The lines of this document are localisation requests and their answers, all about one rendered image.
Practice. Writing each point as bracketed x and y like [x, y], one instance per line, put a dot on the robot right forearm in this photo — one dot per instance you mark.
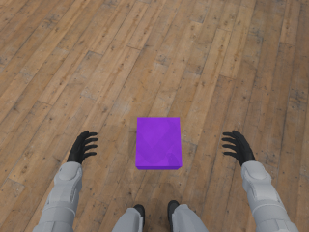
[264, 201]

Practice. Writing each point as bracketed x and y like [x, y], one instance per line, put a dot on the robot right hand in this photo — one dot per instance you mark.
[243, 152]

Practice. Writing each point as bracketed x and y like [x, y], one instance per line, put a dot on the robot left hand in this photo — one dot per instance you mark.
[77, 152]

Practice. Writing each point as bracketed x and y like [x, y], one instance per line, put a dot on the robot left forearm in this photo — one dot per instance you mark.
[61, 204]

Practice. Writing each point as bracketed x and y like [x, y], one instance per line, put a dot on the left robot foot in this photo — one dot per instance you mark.
[141, 210]

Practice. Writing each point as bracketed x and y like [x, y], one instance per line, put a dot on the carton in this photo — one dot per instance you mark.
[158, 143]

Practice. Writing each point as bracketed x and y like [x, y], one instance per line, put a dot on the robot left shin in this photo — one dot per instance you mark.
[132, 210]

